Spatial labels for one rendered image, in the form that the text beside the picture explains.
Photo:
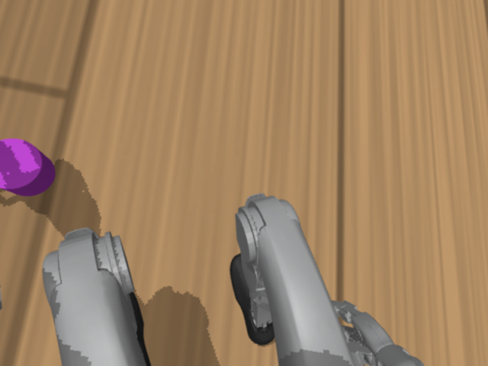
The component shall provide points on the right robot arm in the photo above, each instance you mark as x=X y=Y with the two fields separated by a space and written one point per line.
x=395 y=355

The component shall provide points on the mug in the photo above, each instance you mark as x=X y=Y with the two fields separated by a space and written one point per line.
x=24 y=169

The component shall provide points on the right robot hand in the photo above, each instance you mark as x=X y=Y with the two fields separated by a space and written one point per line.
x=366 y=338

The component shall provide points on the right robot foot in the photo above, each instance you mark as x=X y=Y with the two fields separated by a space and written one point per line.
x=260 y=336

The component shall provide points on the left robot foot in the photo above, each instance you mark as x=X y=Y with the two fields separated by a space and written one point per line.
x=140 y=325

